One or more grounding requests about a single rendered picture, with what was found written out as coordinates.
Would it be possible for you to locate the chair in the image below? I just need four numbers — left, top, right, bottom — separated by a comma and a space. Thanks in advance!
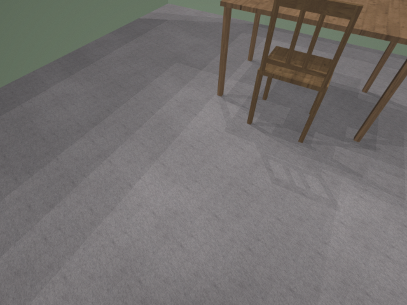
247, 0, 364, 143

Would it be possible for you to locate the table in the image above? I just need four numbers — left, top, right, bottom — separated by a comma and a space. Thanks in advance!
217, 0, 407, 142

